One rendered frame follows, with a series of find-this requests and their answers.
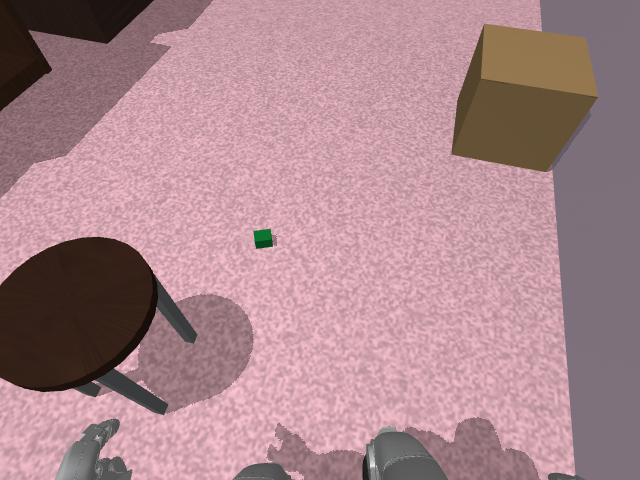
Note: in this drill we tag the bookshelf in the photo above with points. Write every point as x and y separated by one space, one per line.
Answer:
21 61

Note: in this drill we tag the stool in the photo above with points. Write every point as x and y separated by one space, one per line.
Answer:
73 312

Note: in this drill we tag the left robot hand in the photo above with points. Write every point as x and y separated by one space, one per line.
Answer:
80 462

